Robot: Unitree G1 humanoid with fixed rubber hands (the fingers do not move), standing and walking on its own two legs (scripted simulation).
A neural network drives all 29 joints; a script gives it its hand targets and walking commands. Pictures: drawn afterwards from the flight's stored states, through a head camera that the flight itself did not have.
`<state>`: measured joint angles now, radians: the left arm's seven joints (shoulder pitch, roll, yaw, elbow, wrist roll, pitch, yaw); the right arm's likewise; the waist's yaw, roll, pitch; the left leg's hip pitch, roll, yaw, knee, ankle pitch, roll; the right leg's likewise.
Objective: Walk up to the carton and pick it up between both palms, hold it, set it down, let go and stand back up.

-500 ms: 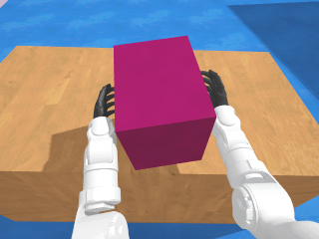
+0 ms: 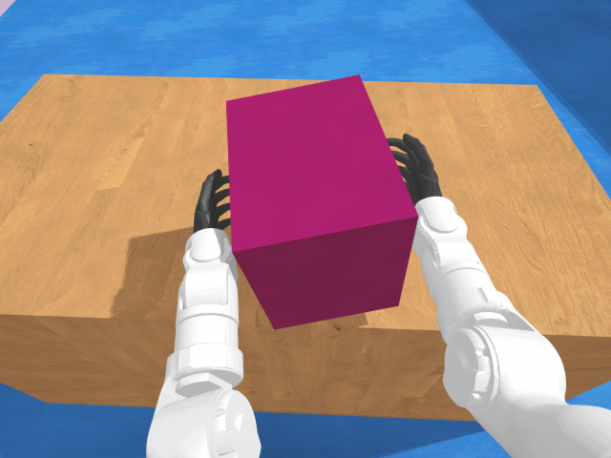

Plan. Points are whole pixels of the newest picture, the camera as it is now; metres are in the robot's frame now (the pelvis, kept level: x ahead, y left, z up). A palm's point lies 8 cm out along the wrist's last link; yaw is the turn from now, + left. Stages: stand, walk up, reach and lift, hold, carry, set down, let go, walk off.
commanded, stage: set down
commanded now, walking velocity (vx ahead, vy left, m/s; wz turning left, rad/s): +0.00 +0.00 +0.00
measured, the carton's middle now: (315, 207) +0.44 +0.03 +0.05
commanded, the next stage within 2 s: none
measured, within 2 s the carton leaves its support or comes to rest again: rests again in 1.18 s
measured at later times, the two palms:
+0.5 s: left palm (213, 237) +0.37 +0.17 +0.05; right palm (413, 198) +0.43 -0.11 +0.08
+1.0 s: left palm (216, 237) +0.38 +0.16 +0.05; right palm (416, 201) +0.43 -0.12 +0.08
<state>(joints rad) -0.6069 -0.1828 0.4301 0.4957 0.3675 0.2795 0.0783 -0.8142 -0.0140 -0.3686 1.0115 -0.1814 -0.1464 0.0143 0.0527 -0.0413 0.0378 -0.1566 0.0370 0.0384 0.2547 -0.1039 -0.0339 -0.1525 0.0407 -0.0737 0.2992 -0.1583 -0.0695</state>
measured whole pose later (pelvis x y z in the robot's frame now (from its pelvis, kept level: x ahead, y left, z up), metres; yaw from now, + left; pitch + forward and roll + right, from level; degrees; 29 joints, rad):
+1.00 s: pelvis +0.01 +0.01 +0.00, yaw -2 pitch +6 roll +1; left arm -0.60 -0.23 0.49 0.58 0.39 0.12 0.11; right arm -0.81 -0.02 -0.46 1.04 -0.27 -0.20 0.07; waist 0.09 -0.03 0.00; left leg -0.26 0.05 0.08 0.28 -0.12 -0.02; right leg -0.25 0.04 -0.05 0.31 -0.15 -0.06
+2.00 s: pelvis +0.01 +0.01 +0.00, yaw -3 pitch +8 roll +1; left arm -0.58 -0.26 0.53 0.57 0.43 -0.02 0.10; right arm -0.75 0.00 -0.48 0.99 -0.28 -0.25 0.08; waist 0.08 -0.04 0.00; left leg -0.31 0.05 0.11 0.31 -0.14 -0.02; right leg -0.31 0.04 -0.04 0.34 -0.16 -0.06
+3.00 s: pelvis -0.01 +0.00 -0.01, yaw -1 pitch +18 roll +0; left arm -0.69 0.09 0.13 0.74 -0.07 0.02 0.17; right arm -0.96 -0.42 0.17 1.20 0.43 -0.14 0.07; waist 0.15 -0.01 -0.17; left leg -0.61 0.07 0.05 0.43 -0.14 -0.04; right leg -0.57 0.06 -0.08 0.40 -0.15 -0.08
